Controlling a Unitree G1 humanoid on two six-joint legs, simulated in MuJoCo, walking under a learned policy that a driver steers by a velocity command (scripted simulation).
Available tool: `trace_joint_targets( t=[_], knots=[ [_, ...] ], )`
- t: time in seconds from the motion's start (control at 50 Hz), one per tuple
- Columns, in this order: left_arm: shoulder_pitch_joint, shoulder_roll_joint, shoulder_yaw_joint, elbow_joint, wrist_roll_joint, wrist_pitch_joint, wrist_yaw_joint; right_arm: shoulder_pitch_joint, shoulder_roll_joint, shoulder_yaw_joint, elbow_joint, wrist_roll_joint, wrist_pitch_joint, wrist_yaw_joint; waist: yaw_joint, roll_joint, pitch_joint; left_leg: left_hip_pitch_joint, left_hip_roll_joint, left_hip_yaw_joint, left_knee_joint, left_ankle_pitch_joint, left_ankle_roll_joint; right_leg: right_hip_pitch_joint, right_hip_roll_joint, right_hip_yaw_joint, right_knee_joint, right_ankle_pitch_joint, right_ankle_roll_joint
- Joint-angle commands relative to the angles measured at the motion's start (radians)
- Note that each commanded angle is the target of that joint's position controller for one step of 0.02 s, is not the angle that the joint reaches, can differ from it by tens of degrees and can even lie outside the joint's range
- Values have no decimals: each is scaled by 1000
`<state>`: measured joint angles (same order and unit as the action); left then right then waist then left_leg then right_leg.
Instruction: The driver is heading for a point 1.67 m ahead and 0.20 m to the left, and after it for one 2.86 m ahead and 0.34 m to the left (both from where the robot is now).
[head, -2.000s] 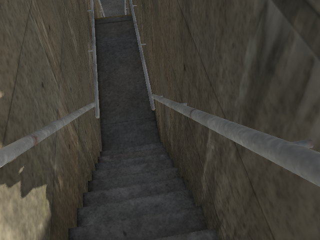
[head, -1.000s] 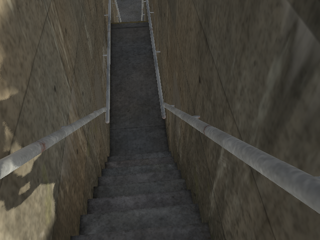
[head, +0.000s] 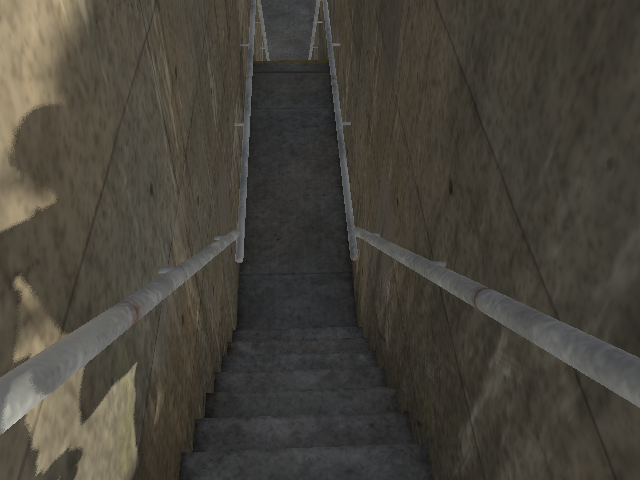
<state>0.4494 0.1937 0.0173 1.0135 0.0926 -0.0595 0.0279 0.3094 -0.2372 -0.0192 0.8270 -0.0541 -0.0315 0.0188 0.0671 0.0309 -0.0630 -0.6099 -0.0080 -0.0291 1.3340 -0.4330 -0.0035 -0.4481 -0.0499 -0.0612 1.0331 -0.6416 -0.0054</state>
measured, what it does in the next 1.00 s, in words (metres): goes down: left foot, then right foot 0.21 m lower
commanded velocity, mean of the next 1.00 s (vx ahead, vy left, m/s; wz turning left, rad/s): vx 0.50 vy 0.00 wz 0.00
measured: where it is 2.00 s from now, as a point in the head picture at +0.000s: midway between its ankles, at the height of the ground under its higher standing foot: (304, 437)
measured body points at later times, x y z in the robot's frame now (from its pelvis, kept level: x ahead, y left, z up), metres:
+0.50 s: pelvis +0.24 +0.09 -0.25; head +0.28 +0.12 +0.20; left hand +0.25 +0.32 -0.40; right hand +0.31 -0.15 -0.37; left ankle +0.36 +0.21 -0.87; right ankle +0.13 +0.00 -0.88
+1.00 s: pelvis +0.54 +0.13 -0.59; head +0.58 +0.15 -0.14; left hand +0.55 +0.41 -0.73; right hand +0.62 -0.12 -0.71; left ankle +0.45 +0.26 -0.98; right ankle +0.57 +0.09 -1.31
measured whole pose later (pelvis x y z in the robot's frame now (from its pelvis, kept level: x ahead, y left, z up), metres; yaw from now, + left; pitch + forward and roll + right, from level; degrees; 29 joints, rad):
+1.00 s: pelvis +0.54 +0.13 -0.59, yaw -2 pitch +4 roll +1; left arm 0.41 0.32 0.04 0.90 0.09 -0.10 -0.08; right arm 0.26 -0.25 0.00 0.82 -0.08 -0.08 0.11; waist 0.00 -0.08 0.01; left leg -0.78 -0.10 -0.02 2.21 -0.65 0.02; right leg -0.43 0.06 -0.08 0.65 -0.31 -0.13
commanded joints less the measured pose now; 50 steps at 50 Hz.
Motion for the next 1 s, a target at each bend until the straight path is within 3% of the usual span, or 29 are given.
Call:
trace_joint_targets(
  t=[0.02, 0.06, 0.08, 0.12, 0.18, 0.2, 0.24, 0.3, 0.34, 0.36, 0.38, 0.4, 0.44, 0.48, 0.52, 0.56, 0.58, 0.6, 0.64, 0.66, 0.68, 0.72, 0.74, 0.8, 0.86, 0.92, 0.94, 0.98, 1.0],
  knots=[
    [-75, 205, 20, -59, 18, -107, -3, -74, -39, -7, -92, -19, -38, 29, -26, -20, 80, -118, 74, -109, -49, 41, 24, -140, -281, 505, -338, -54, -278],
    [-169, 144, 4, -98, 5, -128, 4, 227, -129, -44, 10, -36, -62, 44, -120, 33, 21, 214, -5, 7, -360, 222, 5, -285, -123, 182, 174, -10, -199],
    [-202, 149, 16, -153, -16, -110, -23, 338, -301, -93, 48, -28, -76, 42, -182, 291, 24, 320, 71, -182, -774, 154, 100, -438, 112, -103, 612, -8, -130],
    [-461, 115, -4, -291, 36, -125, -82, 414, -187, -31, 88, -46, -126, 36, -261, 132, 35, 580, 150, -430, -630, 187, 217, -887, 85, 104, 722, 195, -172],
    [-420, 142, 24, -251, 12, -96, -84, 267, -35, 17, 169, -14, -126, 3, -156, -15, 125, 386, 217, -509, -425, 184, 165, -921, -26, 225, 592, 356, -122],
    [-433, 99, 4, -226, 32, -83, -89, 205, 120, 69, 161, -22, -123, -23, -155, -66, 144, 308, 193, -427, -380, 113, 123, -898, -89, 281, 358, 632, -94],
    [-291, 77, 5, -129, 40, -80, -82, 81, 164, 84, 58, 8, -137, -60, -85, -87, 111, -221, -68, -13, -260, -44, 6, -213, -17, 90, -56, 1210, -71],
    [64, 80, 23, -111, 37, -54, -108, -172, -134, 18, -101, 8, -176, -46, 141, -94, 34, -861, -93, 105, -110, -26, -73, 858, 133, -23, 96, 1065, -12],
    [708, 117, 49, 74, 86, -59, -74, -424, -312, -58, -185, 53, -168, -10, 431, -569, 114, -837, -165, 171, 842, -328, -227, 961, 21, 51, -444, 1009, -130],
    [613, 95, 43, 63, 79, -73, -57, -213, -179, -28, -102, -11, -143, 35, 259, -271, 129, -886, -69, -92, 799, -133, -77, 964, -8, 188, -390, 684, -88],
    [376, 172, 34, -44, -22, -99, -52, 89, 65, 31, -84, -70, -124, 92, 29, -152, -98, -831, 20, -251, 652, 32, -99, 950, -230, 369, -225, 1046, -240],
    [134, 147, 23, -122, -54, -115, -62, 112, 15, 9, -64, -81, -88, 117, -26, 44, 19, -844, -16, -216, 469, 205, -53, 627, -198, 348, -246, 963, -300],
    [-409, 103, -19, -253, -19, -112, -74, 171, 27, 17, -12, -97, -25, 95, -243, 12, 41, -462, 136, -146, -28, 543, 19, -108, -180, 281, -356, 737, -291],
    [-326, 31, -62, -279, 3, -127, -18, 256, -1, 19, 90, -105, -26, 74, -221, 121, 82, 262, 165, -7, -226, 1115, -10, -795, -27, 161, -128, 278, -235],
    [-149, 165, -57, -231, -14, -131, -4, 107, -30, 1, 37, -62, -16, 72, -185, 100, 42, 722, 100, 137, -422, 1191, -76, -897, 91, 27, 55, -217, -131],
    [-265, 333, -10, -241, -52, -114, -52, 561, -76, -38, 126, -167, -7, 89, -433, 125, -50, 876, -5, 238, -430, 907, -13, -614, 85, -22, 741, 128, -89],
    [-282, 306, 13, -228, -29, -95, -96, 865, -122, -59, 216, -144, -12, 96, -479, 378, 15, 952, 111, 42, -768, 997, 137, -594, 157, 7, 1355, -189, -12],
    [32, 134, -15, -205, -53, -87, -119, 638, -250, -80, 109, -106, -28, 97, -281, 329, 13, 986, 178, -216, -558, 1088, 247, -862, 184, 189, 1369, -66, -80],
    [-32, 104, -32, -323, -70, -90, -118, 519, -279, -73, 113, -74, -62, 117, -175, 53, 48, 957, 387, -495, -595, 1075, 418, -1245, 118, 191, 1372, 92, -67],
    [-146, 50, -48, -392, -72, -81, -102, 420, -229, -65, 144, -67, -86, 123, -123, 18, 150, 776, 451, -628, -688, 569, 405, -1405, -13, 216, 1260, 221, -82],
    [-137, -38, -70, -339, -55, -71, -81, 344, 35, -10, 137, -78, -101, 108, -83, -164, 169, 604, 306, -423, -699, 498, 264, -1303, -121, 243, 854, 588, -109],
    [1, 100, -7, -224, -26, -24, -98, -128, 135, 50, -3, -69, -125, 71, 82, -70, 285, -561, 188, -193, -702, 416, 294, -351, -122, 68, 319, 1009, -86],
    [-5, 82, -6, -232, 21, 3, -126, -130, -35, 10, -5, -46, -153, 43, 105, 57, 198, -776, 87, -140, -649, 43, 252, 0, -42, 6, 504, 1069, -58],
    [-116, 177, 14, -204, -19, -8, -130, 66, -121, 8, -35, 20, -168, -16, -86, -86, 55, -331, -62, 109, -280, -1, 65, 105, 44, -69, -100, 1317, -9],
    [-263, 152, -2, -265, -4, -11, -132, 61, -215, -4, -50, 35, -93, 16, -100, 73, 157, 263, 174, -330, -206, 450, 199, -276, -15, 22, -554, 789, -17],
    [644, 225, 30, 28, -41, -36, -110, -45, -248, -40, -24, -10, -104, 77, 221, -282, -73, 133, 25, -151, 698, 972, 53, 500, 67, -107, -641, 1128, -124],
    [624, 240, 41, 27, -29, -45, -95, 285, 8, 13, 79, -42, -103, 122, 41, -426, -291, -403, -94, -41, 1127, -309, -45, 1027, -192, 180, -262, 1648, -403],
    [386, 290, 73, -71, 28, -32, -105, 47, 39, 45, -89, -22, -39, 105, 25, 17, -120, -891, -81, -20, 956, -147, -3, 903, -267, 405, -339, 1439, -407],
    [214, 257, 62, -69, 3, -22, -105, 59, 40, 46, -108, -20, -9, 98, -88, 34, -30, -887, 0, -53, 900, 49, 15, 608, -268, 438, -411, 967, -375]
  ],
)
